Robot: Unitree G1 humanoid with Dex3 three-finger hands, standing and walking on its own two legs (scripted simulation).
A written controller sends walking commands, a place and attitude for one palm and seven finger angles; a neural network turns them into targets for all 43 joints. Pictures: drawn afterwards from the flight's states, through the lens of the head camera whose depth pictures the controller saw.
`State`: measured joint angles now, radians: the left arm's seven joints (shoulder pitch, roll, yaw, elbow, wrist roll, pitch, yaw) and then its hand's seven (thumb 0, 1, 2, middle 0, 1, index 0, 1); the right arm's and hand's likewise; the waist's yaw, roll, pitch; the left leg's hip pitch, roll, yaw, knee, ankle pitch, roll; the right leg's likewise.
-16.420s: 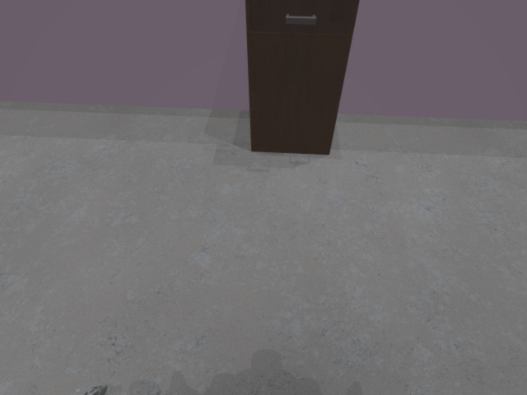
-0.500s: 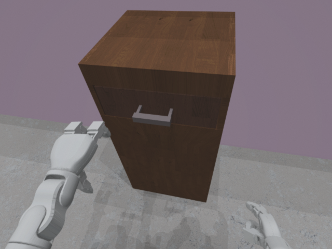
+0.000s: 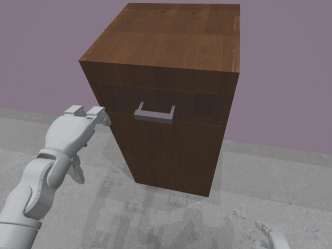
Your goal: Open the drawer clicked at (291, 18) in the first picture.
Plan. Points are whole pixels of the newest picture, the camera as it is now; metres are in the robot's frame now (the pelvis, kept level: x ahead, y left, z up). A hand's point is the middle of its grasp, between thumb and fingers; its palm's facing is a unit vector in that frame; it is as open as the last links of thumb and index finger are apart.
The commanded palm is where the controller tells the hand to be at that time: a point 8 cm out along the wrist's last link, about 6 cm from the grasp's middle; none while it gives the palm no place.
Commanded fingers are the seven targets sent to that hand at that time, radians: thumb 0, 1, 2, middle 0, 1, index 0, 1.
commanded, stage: raise the hand with hooked fingers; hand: left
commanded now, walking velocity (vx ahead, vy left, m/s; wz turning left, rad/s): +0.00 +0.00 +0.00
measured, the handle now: (155, 111) +0.52 +0.12 -0.01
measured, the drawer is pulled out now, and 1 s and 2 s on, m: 0.00 0.00 0.00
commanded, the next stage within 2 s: move the hooked fingers above the handle in 0.12 s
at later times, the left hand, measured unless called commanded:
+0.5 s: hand (98, 143) +0.31 +0.21 +0.09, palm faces +0.02 -0.07 -1.00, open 13.8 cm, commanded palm +0.30 +0.22 +0.15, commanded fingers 0.00 -0.50 0.30 -0.30 -1.20 -0.30 -1.20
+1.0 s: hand (126, 128) +0.38 +0.16 +0.07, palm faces +0.02 -0.06 -1.00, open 13.8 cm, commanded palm +0.36 +0.17 +0.13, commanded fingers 0.00 -0.50 0.30 -0.30 -1.20 -0.30 -1.20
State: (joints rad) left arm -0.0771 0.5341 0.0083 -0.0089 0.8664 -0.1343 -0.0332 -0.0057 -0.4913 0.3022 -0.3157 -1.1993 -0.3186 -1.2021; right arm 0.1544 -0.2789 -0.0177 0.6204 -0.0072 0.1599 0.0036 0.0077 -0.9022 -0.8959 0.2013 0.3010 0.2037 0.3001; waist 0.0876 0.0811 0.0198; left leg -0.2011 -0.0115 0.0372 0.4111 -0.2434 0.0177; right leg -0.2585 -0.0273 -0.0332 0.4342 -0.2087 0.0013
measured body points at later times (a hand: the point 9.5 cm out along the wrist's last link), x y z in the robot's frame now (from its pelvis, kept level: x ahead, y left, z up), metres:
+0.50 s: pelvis -0.01 +0.00 +0.00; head +0.01 -0.04 +0.45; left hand +0.31 +0.21 +0.15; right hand +0.18 -0.22 -0.12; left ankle -0.02 +0.11 -0.74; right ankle +0.01 -0.12 -0.74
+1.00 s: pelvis +0.00 -0.01 +0.00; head +0.03 -0.05 +0.44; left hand +0.37 +0.16 +0.13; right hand +0.13 -0.26 -0.14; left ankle -0.02 +0.11 -0.74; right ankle +0.01 -0.12 -0.74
